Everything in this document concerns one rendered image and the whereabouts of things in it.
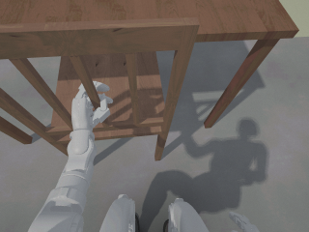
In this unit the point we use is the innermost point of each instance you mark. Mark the robot thigh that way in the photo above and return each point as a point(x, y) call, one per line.
point(184, 218)
point(120, 215)

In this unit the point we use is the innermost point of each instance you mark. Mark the robot left upper arm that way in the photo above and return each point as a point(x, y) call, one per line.
point(54, 221)

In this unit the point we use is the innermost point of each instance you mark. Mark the right robot hand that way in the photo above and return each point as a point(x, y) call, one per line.
point(242, 222)

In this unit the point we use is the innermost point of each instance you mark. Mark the chair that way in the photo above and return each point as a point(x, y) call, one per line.
point(118, 53)

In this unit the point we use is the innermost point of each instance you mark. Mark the robot right thigh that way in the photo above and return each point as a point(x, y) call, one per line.
point(184, 218)

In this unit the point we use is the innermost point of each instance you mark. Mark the robot left thigh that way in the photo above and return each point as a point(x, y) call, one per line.
point(120, 215)

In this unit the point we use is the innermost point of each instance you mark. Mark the left robot hand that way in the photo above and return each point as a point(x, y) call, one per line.
point(82, 108)

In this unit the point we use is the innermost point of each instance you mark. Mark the table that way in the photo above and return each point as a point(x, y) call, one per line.
point(220, 21)

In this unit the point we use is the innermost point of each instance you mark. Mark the left robot forearm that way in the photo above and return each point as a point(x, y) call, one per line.
point(71, 189)

